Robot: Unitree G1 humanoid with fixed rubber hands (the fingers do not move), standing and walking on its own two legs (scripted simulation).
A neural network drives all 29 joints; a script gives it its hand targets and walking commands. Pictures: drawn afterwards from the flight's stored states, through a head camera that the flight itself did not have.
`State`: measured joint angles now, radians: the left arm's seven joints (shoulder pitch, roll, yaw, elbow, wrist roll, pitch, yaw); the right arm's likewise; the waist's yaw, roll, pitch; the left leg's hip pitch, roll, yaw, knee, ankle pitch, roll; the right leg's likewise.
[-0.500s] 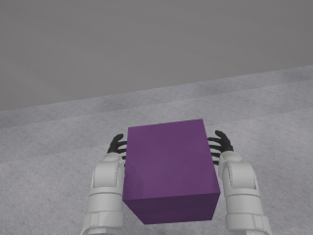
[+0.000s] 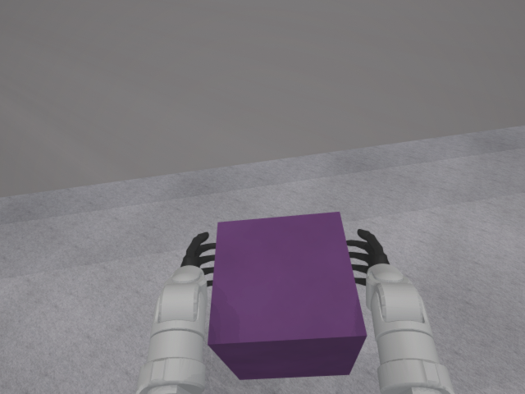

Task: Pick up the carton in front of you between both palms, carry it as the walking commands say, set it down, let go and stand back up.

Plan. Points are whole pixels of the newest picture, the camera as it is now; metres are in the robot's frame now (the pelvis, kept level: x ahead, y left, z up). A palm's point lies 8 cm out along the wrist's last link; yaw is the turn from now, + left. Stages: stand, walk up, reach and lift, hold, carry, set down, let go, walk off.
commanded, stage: carry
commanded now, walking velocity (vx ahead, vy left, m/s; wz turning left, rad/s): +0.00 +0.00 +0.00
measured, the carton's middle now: (286, 301) +0.30 -0.01 -0.04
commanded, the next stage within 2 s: hold in 0.52 s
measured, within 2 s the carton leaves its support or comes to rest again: neither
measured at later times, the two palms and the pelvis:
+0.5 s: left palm (193, 287) +0.27 +0.14 +0.05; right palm (382, 285) +0.27 -0.15 +0.05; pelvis -0.02 +0.00 +0.00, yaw +0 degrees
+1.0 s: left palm (196, 274) +0.29 +0.14 +0.05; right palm (387, 287) +0.27 -0.16 +0.05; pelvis -0.01 +0.02 +0.01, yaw -5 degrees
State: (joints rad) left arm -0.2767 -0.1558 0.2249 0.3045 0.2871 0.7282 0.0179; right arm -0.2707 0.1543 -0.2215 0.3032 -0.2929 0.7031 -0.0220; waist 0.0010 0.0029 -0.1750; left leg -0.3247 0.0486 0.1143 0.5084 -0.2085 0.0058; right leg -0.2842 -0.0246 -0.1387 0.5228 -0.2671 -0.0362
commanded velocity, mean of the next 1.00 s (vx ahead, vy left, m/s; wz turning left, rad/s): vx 0.00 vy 0.00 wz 0.00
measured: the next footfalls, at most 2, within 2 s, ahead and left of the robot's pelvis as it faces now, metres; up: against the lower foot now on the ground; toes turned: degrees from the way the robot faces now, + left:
none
